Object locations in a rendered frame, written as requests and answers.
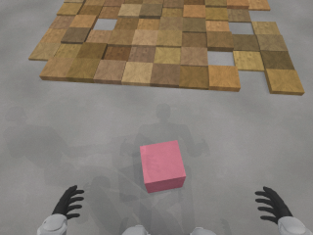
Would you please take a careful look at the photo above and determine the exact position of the right robot forearm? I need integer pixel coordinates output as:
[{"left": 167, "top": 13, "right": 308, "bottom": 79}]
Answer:
[{"left": 278, "top": 216, "right": 313, "bottom": 235}]

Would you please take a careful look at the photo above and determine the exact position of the robot right hand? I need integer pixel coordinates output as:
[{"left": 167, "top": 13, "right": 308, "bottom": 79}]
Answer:
[{"left": 254, "top": 186, "right": 293, "bottom": 225}]

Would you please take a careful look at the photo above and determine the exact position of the left robot forearm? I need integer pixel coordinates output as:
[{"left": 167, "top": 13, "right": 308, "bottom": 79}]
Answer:
[{"left": 36, "top": 213, "right": 67, "bottom": 235}]

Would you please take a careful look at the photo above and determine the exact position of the carton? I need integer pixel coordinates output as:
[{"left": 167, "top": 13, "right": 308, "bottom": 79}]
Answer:
[{"left": 140, "top": 140, "right": 186, "bottom": 193}]

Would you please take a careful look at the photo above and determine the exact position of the robot left hand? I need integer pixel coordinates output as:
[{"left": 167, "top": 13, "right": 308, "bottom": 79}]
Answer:
[{"left": 52, "top": 185, "right": 84, "bottom": 220}]

